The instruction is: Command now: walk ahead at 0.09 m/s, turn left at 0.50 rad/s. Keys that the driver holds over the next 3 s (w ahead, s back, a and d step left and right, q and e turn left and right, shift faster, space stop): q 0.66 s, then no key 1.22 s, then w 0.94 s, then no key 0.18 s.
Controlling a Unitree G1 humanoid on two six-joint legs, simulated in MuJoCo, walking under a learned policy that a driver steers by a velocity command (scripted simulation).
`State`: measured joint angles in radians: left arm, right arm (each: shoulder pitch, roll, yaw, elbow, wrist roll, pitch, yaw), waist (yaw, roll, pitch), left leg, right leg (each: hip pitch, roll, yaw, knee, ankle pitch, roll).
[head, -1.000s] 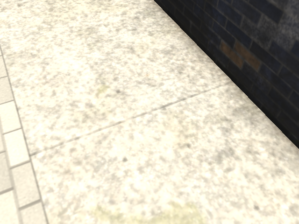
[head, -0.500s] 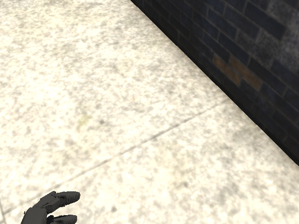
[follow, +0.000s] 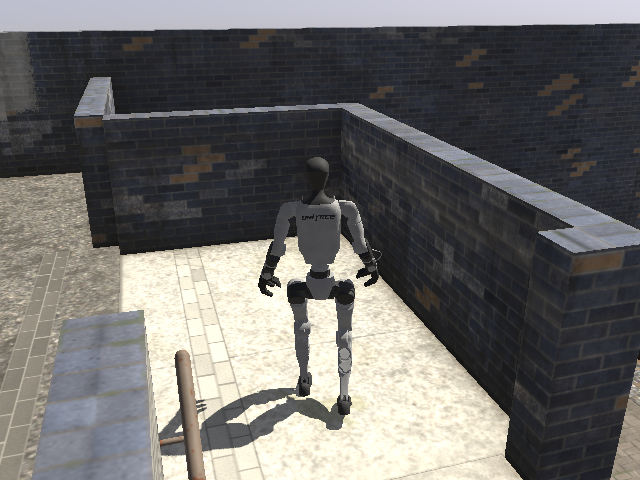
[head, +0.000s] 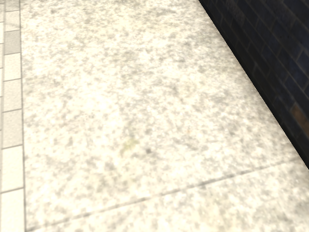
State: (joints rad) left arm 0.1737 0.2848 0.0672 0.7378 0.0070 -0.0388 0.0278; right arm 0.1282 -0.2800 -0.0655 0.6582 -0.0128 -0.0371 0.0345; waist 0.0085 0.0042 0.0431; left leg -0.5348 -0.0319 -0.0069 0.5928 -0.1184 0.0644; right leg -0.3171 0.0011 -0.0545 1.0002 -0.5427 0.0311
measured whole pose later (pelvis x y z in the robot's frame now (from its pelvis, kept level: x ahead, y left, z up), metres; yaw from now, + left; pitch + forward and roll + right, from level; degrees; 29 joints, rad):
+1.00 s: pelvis +0.02 -0.01 +0.02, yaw +29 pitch +2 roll +0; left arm 0.20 0.31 0.08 0.77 0.00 0.03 0.03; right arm 0.14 -0.23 -0.04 0.63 -0.01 0.01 -0.01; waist 0.02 -0.05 0.02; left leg -0.26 -0.03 -0.02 0.47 -0.24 0.04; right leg -0.45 -0.06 0.00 0.96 -0.44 0.09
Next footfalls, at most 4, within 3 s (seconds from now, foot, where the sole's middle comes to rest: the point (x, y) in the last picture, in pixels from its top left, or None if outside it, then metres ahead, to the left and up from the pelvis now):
0.40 right None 0.13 -0.14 -0.76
0.82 left None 0.01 0.10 -0.76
1.14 right None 0.11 -0.12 -0.76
2.54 left None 0.32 0.27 -0.76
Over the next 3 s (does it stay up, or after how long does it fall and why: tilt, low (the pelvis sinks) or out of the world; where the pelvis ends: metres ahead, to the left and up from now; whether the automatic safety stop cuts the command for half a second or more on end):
stays up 0.43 0.21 0.02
